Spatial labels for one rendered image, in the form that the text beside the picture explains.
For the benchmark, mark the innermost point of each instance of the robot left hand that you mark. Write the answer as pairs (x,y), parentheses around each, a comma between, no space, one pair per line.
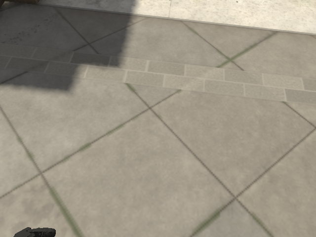
(36,232)

